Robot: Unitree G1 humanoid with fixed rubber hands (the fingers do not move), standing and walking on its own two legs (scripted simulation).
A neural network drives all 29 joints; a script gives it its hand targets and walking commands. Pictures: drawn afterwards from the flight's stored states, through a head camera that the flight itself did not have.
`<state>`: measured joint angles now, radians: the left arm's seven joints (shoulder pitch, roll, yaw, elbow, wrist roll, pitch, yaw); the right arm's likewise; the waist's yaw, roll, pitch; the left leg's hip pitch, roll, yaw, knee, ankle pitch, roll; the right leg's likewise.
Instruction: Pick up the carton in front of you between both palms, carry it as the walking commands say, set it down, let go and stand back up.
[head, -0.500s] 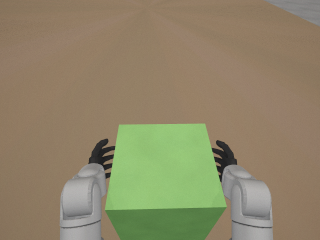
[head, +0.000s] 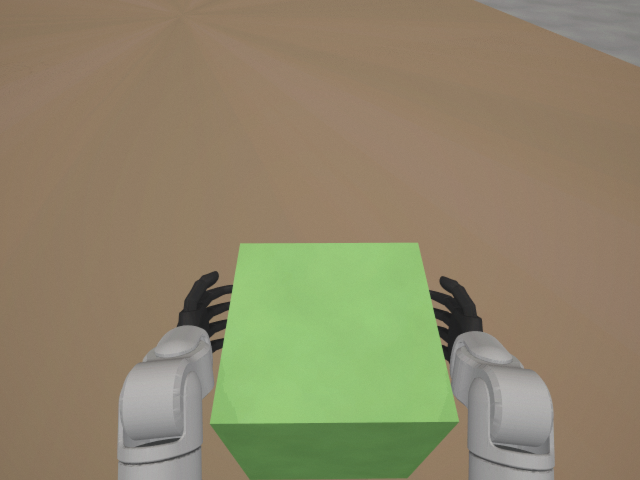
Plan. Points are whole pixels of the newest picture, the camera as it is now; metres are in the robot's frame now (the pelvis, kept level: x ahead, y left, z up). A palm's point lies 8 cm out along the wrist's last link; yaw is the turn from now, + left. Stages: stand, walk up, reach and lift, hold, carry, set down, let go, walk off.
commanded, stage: carry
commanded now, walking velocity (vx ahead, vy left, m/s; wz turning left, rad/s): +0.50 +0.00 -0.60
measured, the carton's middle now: (329, 368) +0.26 +0.00 +0.03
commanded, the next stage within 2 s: none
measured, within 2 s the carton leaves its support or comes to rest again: neither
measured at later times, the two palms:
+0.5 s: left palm (265, 184) +0.57 +0.11 +0.09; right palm (440, 196) +0.55 -0.19 +0.09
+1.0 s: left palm (227, 115) +0.85 +0.23 +0.08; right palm (355, 109) +0.90 -0.06 +0.08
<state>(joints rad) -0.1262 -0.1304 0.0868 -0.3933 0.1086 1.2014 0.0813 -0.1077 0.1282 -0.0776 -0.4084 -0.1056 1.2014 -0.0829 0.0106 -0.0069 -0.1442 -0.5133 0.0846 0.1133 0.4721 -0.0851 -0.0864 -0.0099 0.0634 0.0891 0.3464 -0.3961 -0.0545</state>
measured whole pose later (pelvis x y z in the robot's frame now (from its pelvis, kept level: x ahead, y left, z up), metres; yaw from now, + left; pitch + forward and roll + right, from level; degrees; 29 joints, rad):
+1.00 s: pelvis +0.62 +0.04 -0.01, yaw +12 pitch +1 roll +1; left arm -0.17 -0.13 0.13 -0.37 0.11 1.23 0.08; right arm -0.18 0.14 -0.09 -0.35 -0.11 1.23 -0.08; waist -0.05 -0.03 -0.04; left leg -0.43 -0.05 0.23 0.59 -0.20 0.15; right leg -0.17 -0.20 -0.12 1.16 -0.49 0.10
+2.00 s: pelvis +1.27 +0.23 -0.01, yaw +19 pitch +3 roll +1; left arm -0.16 -0.13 0.11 -0.40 0.10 1.22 0.08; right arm -0.15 0.13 -0.09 -0.40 -0.11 1.23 -0.08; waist -0.01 -0.03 -0.08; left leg -0.48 0.03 0.22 0.48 -0.04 0.06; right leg 0.10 -0.09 -0.17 0.43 -0.50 0.04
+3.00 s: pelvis +1.92 +0.46 -0.01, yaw +19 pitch +3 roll +0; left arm -0.14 -0.13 0.10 -0.43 0.11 1.21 0.08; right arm -0.14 0.13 -0.08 -0.44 -0.11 1.23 -0.08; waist 0.00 -0.01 -0.08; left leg -0.48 0.05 0.22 0.45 -0.04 0.03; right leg 0.12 -0.06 -0.18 0.31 -0.45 0.04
